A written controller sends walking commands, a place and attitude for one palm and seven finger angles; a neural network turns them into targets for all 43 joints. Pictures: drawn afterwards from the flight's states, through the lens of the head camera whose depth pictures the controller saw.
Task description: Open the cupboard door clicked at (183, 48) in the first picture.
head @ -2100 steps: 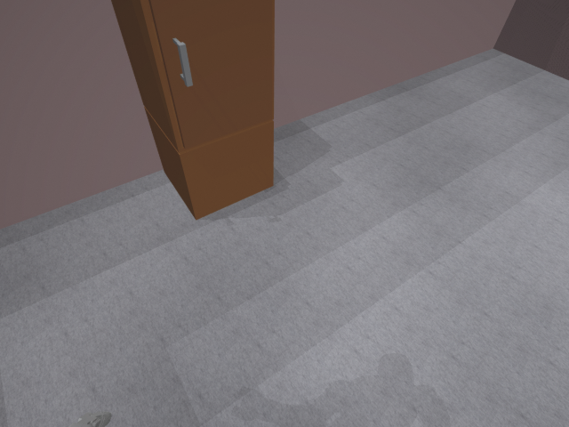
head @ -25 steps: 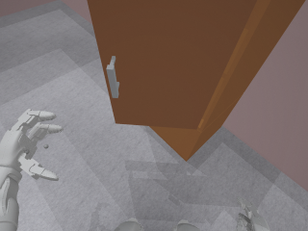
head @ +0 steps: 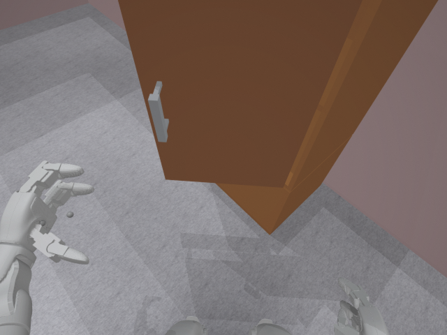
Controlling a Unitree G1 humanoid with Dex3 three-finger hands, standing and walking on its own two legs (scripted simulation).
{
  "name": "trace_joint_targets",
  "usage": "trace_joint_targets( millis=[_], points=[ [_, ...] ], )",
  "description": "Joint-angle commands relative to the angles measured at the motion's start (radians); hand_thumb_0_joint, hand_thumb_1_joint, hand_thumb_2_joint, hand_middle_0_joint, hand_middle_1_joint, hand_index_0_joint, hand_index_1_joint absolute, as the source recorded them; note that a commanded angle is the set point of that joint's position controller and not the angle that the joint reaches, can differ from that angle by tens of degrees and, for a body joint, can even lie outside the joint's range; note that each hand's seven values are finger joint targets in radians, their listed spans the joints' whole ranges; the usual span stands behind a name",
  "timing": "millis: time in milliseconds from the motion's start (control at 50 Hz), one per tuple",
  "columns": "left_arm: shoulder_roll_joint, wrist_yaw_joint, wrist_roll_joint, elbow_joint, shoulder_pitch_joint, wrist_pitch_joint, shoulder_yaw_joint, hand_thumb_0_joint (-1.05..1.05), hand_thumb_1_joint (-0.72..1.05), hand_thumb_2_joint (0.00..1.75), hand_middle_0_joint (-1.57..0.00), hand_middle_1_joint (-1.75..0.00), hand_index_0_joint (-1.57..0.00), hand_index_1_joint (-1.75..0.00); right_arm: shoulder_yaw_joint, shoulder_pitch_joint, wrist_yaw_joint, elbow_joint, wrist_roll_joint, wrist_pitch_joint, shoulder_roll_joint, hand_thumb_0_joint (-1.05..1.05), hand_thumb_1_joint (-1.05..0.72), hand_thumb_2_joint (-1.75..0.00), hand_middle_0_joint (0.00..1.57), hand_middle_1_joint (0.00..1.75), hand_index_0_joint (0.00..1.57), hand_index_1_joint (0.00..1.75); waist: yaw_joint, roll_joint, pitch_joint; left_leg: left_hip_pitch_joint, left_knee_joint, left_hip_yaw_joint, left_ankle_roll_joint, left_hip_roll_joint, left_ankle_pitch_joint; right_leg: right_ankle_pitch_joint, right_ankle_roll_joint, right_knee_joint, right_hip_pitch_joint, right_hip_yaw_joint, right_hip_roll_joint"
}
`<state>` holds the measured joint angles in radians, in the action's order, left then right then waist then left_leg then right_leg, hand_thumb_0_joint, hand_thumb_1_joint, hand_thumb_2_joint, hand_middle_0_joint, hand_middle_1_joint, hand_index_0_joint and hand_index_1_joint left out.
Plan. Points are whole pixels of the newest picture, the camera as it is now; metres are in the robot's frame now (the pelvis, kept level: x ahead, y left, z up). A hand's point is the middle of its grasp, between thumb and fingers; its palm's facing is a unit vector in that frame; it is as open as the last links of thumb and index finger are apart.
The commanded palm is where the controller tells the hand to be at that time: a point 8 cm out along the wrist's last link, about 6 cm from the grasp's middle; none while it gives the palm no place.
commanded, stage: move the hooked fingers beside the handle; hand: left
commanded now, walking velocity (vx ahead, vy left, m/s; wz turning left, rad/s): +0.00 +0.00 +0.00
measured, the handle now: (160, 113) +0.55 +0.18 +0.04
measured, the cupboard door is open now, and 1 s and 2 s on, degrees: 44 44 43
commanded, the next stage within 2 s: none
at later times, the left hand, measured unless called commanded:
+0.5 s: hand (97, 175) +0.37 +0.25 +0.05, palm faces -0.01 -1.00 -0.03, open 14.0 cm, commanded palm +0.35 +0.30 +0.05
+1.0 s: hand (113, 149) +0.43 +0.25 +0.05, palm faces -0.01 -1.00 +0.00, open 14.0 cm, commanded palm +0.41 +0.29 +0.05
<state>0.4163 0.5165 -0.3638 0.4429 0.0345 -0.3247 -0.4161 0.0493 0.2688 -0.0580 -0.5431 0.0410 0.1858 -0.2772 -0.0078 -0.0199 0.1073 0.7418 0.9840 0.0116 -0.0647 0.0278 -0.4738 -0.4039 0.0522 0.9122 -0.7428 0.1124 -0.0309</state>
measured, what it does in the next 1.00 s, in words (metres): stands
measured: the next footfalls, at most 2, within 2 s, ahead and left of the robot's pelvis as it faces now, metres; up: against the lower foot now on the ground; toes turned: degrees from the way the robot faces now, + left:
none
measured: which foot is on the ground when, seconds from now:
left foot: down 0.00-1.00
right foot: down 0.00-1.00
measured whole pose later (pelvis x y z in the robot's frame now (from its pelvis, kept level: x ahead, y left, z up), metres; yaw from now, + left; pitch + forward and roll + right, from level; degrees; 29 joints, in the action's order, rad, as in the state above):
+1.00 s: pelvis +0.01 +0.00 -0.01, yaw -2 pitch +19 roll -3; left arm 0.50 0.43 -0.22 0.95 0.57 -0.39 -0.42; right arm 0.04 0.34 -0.04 -0.60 0.03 0.02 -0.28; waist -0.09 -0.01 0.12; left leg 0.86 1.03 0.03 -0.07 0.02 -0.49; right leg -0.41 0.05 0.95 -0.87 0.09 -0.04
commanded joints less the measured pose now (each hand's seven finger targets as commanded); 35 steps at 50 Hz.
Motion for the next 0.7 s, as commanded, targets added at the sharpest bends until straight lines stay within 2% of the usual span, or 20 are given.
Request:
trace_joint_targets(
  millis=[0,20,80,100,140,200,260,280,360,380,400,440,460,500,520,540,580,600,660,680],
  points=[
    [0.256,-0.001,-0.026,-0.179,0.269,-0.062,-0.081,0.0,-0.5,0.3,-0.3,-1.2,-0.3,-1.2,-0.066,0.012,-0.025,0.116,0.005,0.046,-0.153,0.0,-0.9,-0.9,0.2,0.3,0.2,0.3,-0.015,-0.063,0.266,-0.108,-0.146,-0.074,0.049,-0.027,0.281,0.169,-0.014,-0.093,0.179,-0.095,0.006],
    [0.243,-0.001,-0.023,-0.175,0.283,-0.063,-0.066,0.0,-0.5,0.3,-0.3,-1.2,-0.3,-1.2,-0.066,0.01,-0.026,0.112,0.007,0.046,-0.152,0.0,-0.9,-0.9,0.2,0.3,0.2,0.3,-0.015,-0.086,0.262,-0.117,-0.148,-0.076,0.051,-0.027,0.274,0.158,-0.014,-0.094,0.163,-0.092,0.007],
    [0.225,-0.006,-0.011,-0.159,0.368,-0.056,-0.025,0.0,-0.5,0.3,-0.3,-1.2,-0.3,-1.2,-0.064,0.017,-0.03,0.107,0.005,0.045,-0.155,0.0,-0.9,-0.9,0.2,0.3,0.2,0.3,-0.029,-0.087,0.259,-0.118,-0.142,-0.08,0.051,-0.029,0.278,0.162,-0.011,-0.086,0.145,-0.091,0.006],
    [0.253,-0.012,-0.005,-0.126,0.364,-0.05,-0.053,0.0,-0.5,0.3,-0.3,-1.2,-0.3,-1.2,-0.066,0.025,-0.03,0.101,0.006,0.039,-0.157,0.0,-0.9,-0.9,0.2,0.3,0.2,0.3,-0.025,-0.046,0.271,-0.106,-0.142,-0.078,0.048,-0.03,0.265,0.158,-0.015,-0.091,0.159,-0.096,0.006],
    [0.291,-0.022,0.004,-0.105,0.376,-0.05,-0.085,0.0,-0.5,0.3,-0.3,-1.2,-0.3,-1.2,-0.066,0.026,-0.03,0.099,0.006,0.031,-0.157,0.0,-0.9,-0.9,0.2,0.3,0.2,0.3,-0.014,-0.048,0.294,-0.085,-0.14,-0.072,0.045,-0.027,0.267,0.165,-0.017,-0.088,0.188,-0.103,0.012],
    [0.283,-0.028,0.015,-0.1,0.404,-0.052,-0.07,0.0,-0.5,0.3,-0.3,-1.2,-0.3,-1.2,-0.064,0.029,-0.024,0.104,0.006,0.02,-0.152,0.0,-0.9,-0.9,0.2,0.3,0.2,0.3,-0.008,-0.103,0.32,-0.115,-0.142,-0.068,0.051,-0.028,0.31,0.199,-0.012,-0.079,0.19,-0.101,0.01],
    [0.289,-0.044,0.023,-0.028,0.451,-0.049,-0.074,0.0,-0.5,0.3,-0.3,-1.2,-0.3,-1.2,-0.062,0.037,-0.023,0.097,0.007,0.004,-0.154,0.0,-0.9,-0.9,0.2,0.3,0.2,0.3,-0.022,-0.053,0.284,-0.067,-0.142,-0.064,0.043,-0.029,0.269,0.178,-0.018,-0.087,0.185,-0.106,0.011],
    [0.297,-0.043,0.02,-0.015,0.461,-0.05,-0.079,0.0,-0.5,0.3,-0.3,-1.2,-0.3,-1.2,-0.063,0.043,-0.022,0.096,0.006,0.0,-0.157,0.0,-0.9,-0.9,0.2,0.3,0.2,0.3,-0.019,-0.043,0.293,-0.061,-0.133,-0.063,0.041,-0.028,0.286,0.2,-0.015,-0.081,0.199,-0.11,0.007],
    [0.328,-0.043,0.033,0.021,0.492,-0.059,-0.1,0.0,-0.5,0.3,-0.3,-1.2,-0.3,-1.2,-0.067,0.061,-0.017,0.092,0.006,-0.019,-0.159,0.0,-0.9,-0.9,0.2,0.3,0.2,0.3,-0.019,-0.057,0.332,-0.056,-0.131,-0.052,0.038,-0.028,0.296,0.224,-0.02,-0.081,0.218,-0.121,0.012],
    [0.32,-0.037,0.034,0.027,0.517,-0.064,-0.083,0.0,-0.5,0.3,-0.3,-1.2,-0.3,-1.2,-0.065,0.066,-0.017,0.091,0.005,-0.023,-0.159,0.0,-0.9,-0.9,0.2,0.3,0.2,0.3,-0.024,-0.072,0.329,-0.062,-0.126,-0.056,0.04,-0.03,0.316,0.238,-0.014,-0.072,0.209,-0.117,0.007],
    [0.311,-0.036,0.04,0.026,0.526,-0.069,-0.077,0.0,-0.5,0.3,-0.3,-1.2,-0.3,-1.2,-0.068,0.075,-0.015,0.087,0.005,-0.027,-0.157,0.0,-0.9,-0.9,0.2,0.3,0.2,0.3,-0.023,-0.086,0.356,-0.083,-0.127,-0.055,0.042,-0.031,0.343,0.259,-0.016,-0.066,0.208,-0.115,0.007],
    [0.315,-0.04,0.041,0.047,0.547,-0.074,-0.08,0.0,-0.5,0.3,-0.3,-1.2,-0.3,-1.2,-0.073,0.085,-0.014,0.078,0.006,-0.035,-0.16,0.0,-0.9,-0.9,0.2,0.3,0.2,0.3,-0.031,-0.075,0.351,-0.088,-0.125,-0.058,0.042,-0.034,0.348,0.26,-0.02,-0.069,0.191,-0.112,0.007],
    [0.294,-0.041,0.042,0.071,0.551,-0.072,-0.063,0.0,-0.5,0.3,-0.3,-1.2,-0.3,-1.2,-0.072,0.09,-0.014,0.077,0.006,-0.04,-0.16,0.0,-0.9,-0.9,0.2,0.3,0.2,0.3,-0.038,-0.059,0.339,-0.083,-0.126,-0.058,0.041,-0.034,0.341,0.254,-0.021,-0.072,0.181,-0.111,0.005],
    [0.323,-0.041,0.048,0.078,0.615,-0.081,-0.074,0.0,-0.5,0.3,-0.3,-1.2,-0.3,-1.2,-0.073,0.1,-0.014,0.065,0.005,-0.048,-0.164,0.0,-0.9,-0.9,0.2,0.3,0.2,0.3,-0.041,-0.078,0.367,-0.085,-0.118,-0.058,0.041,-0.035,0.358,0.273,-0.019,-0.061,0.186,-0.115,0.004],
    [0.33,-0.046,0.05,0.101,0.592,-0.081,-0.091,0.0,-0.5,0.3,-0.3,-1.2,-0.3,-1.2,-0.076,0.106,-0.012,0.066,0.003,-0.052,-0.164,0.0,-0.9,-0.9,0.2,0.3,0.2,0.3,-0.031,-0.069,0.368,-0.086,-0.12,-0.059,0.043,-0.034,0.358,0.267,-0.019,-0.062,0.187,-0.112,0.005],
    [0.289,-0.046,0.057,0.104,0.623,-0.083,-0.044,0.0,-0.5,0.3,-0.3,-1.2,-0.3,-1.2,-0.074,0.104,-0.011,0.065,0.006,-0.056,-0.161,0.0,-0.9,-0.9,0.2,0.3,0.2,0.3,-0.05,-0.078,0.351,-0.094,-0.121,-0.059,0.041,-0.035,0.35,0.256,-0.021,-0.065,0.159,-0.109,0.004],
    [0.319,-0.056,0.058,0.111,0.653,-0.091,-0.066,0.0,-0.5,0.3,-0.3,-1.2,-0.3,-1.2,-0.077,0.116,-0.011,0.059,0.002,-0.062,-0.166,0.0,-0.9,-0.9,0.2,0.3,0.2,0.3,-0.044,-0.07,0.368,-0.097,-0.114,-0.063,0.043,-0.036,0.379,0.273,-0.016,-0.056,0.165,-0.108,0.0],
    [0.338,-0.06,0.067,0.117,0.659,-0.093,-0.083,0.0,-0.5,0.3,-0.3,-1.2,-0.3,-1.2,-0.078,0.124,-0.009,0.054,-0.001,-0.068,-0.167,0.0,-0.9,-0.9,0.2,0.3,0.2,0.3,-0.04,-0.08,0.399,-0.103,-0.112,-0.058,0.042,-0.037,0.392,0.289,-0.019,-0.055,0.179,-0.113,0.002],
    [0.349,-0.073,0.076,0.169,0.671,-0.096,-0.097,0.0,-0.5,0.3,-0.3,-1.2,-0.3,-1.2,-0.077,0.129,-0.006,0.05,-0.002,-0.084,-0.165,0.0,-0.9,-0.9,0.2,0.3,0.2,0.3,-0.04,-0.06,0.374,-0.077,-0.113,-0.057,0.041,-0.036,0.381,0.291,-0.021,-0.056,0.183,-0.111,0.003],
    [0.362,-0.072,0.073,0.175,0.683,-0.1,-0.106,0.0,-0.5,0.3,-0.3,-1.2,-0.3,-1.2,-0.077,0.134,-0.006,0.052,-0.003,-0.089,-0.168,0.0,-0.9,-0.9,0.2,0.3,0.2,0.3,-0.04,-0.05,0.386,-0.071,-0.106,-0.058,0.04,-0.036,0.399,0.308,-0.017,-0.049,0.194,-0.111,-0.001]
  ],
)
